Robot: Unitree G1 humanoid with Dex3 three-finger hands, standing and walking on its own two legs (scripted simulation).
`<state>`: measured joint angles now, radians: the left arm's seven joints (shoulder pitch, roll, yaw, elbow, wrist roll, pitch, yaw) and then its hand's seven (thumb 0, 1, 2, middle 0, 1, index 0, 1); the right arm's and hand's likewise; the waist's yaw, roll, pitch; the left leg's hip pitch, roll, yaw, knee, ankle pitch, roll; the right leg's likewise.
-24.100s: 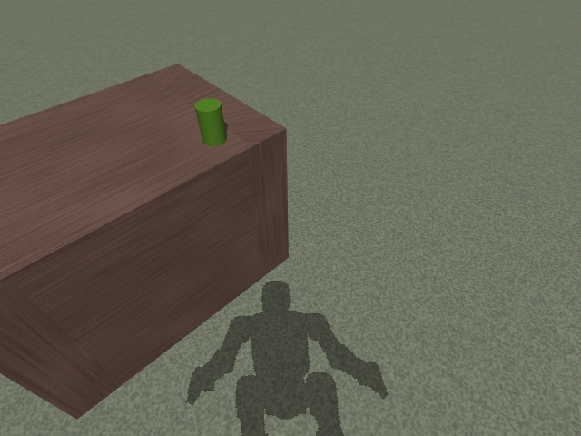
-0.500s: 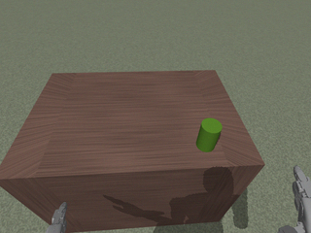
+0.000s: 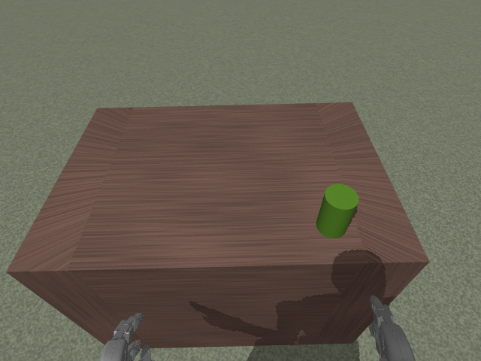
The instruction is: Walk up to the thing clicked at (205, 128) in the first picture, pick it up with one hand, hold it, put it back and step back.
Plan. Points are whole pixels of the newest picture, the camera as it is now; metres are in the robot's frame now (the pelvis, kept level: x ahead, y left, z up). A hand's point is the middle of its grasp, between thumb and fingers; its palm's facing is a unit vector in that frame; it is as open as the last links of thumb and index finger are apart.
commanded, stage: home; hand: right
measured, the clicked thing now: (335, 211) +0.45 -0.20 -0.07
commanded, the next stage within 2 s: none
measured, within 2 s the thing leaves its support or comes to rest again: neither
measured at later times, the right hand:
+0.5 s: hand out of the picture +0.12 -0.24 -0.13, palm faces -0.03 +0.93 -0.37, open 17.4 cm
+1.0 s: hand out of the picture +0.04 -0.26 -0.15, palm faces -0.06 +0.93 -0.35, open 17.2 cm
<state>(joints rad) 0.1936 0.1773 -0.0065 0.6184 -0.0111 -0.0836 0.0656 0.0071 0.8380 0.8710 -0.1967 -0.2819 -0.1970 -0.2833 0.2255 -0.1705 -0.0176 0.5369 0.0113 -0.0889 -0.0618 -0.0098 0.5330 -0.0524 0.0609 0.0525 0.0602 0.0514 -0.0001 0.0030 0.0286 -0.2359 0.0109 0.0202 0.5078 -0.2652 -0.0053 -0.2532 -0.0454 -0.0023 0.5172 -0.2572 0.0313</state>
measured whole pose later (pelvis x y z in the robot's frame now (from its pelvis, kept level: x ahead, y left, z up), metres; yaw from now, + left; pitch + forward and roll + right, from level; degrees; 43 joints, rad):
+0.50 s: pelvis +0.01 +0.00 +0.00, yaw +0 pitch -2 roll +0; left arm 0.18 0.34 0.01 0.92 0.03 0.00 -0.01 0.01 0.90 0.90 -0.20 -0.29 -0.20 -0.29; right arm 0.20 -0.34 0.01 0.91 -0.02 -0.03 -0.01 -0.01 0.53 -0.05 0.06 0.05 0.06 0.05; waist 0.01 -0.02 0.01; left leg -0.18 0.01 0.02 0.50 -0.29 0.00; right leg -0.19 -0.04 -0.01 0.50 -0.27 0.03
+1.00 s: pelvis -0.01 -0.01 +0.01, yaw +1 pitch -3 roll +0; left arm 0.17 0.35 -0.01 1.13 0.02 0.00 -0.02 0.01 0.90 0.90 -0.20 -0.29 -0.20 -0.29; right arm 0.18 -0.36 0.03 1.11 -0.02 -0.01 0.01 0.00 0.49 -0.07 0.06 0.06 0.06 0.06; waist 0.00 -0.01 0.04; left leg -0.13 0.02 0.00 0.37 -0.18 -0.02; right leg -0.14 -0.03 -0.02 0.37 -0.18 0.02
